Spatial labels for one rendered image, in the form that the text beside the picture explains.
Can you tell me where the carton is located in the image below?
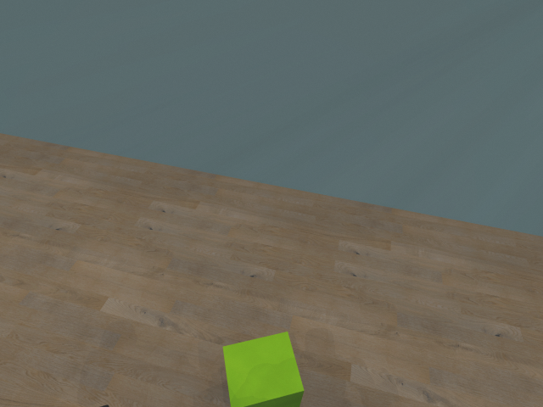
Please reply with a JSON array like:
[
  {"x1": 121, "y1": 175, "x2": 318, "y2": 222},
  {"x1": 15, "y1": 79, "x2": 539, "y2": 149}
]
[{"x1": 223, "y1": 332, "x2": 304, "y2": 407}]

